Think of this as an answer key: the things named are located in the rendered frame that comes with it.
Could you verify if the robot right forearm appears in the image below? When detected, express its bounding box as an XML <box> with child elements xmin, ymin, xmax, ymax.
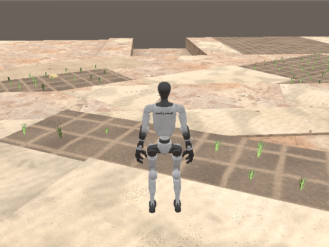
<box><xmin>182</xmin><ymin>126</ymin><xmax>193</xmax><ymax>151</ymax></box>

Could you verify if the humanoid robot torso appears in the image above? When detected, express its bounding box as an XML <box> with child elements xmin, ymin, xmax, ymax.
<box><xmin>152</xmin><ymin>102</ymin><xmax>176</xmax><ymax>154</ymax></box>

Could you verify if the robot left upper arm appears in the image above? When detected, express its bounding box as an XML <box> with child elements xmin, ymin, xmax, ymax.
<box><xmin>141</xmin><ymin>104</ymin><xmax>154</xmax><ymax>133</ymax></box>

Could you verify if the left robot hand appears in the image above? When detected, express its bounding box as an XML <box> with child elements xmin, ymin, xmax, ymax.
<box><xmin>135</xmin><ymin>149</ymin><xmax>147</xmax><ymax>164</ymax></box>

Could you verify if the right robot hand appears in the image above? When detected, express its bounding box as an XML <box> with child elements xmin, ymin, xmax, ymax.
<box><xmin>182</xmin><ymin>149</ymin><xmax>194</xmax><ymax>164</ymax></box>

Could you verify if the humanoid robot head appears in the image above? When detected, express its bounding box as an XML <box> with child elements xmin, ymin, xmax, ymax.
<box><xmin>156</xmin><ymin>82</ymin><xmax>173</xmax><ymax>107</ymax></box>

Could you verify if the robot left forearm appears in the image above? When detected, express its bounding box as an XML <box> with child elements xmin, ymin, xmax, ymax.
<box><xmin>136</xmin><ymin>125</ymin><xmax>147</xmax><ymax>150</ymax></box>

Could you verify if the robot right upper arm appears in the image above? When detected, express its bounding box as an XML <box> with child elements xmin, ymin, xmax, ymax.
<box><xmin>175</xmin><ymin>104</ymin><xmax>188</xmax><ymax>133</ymax></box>

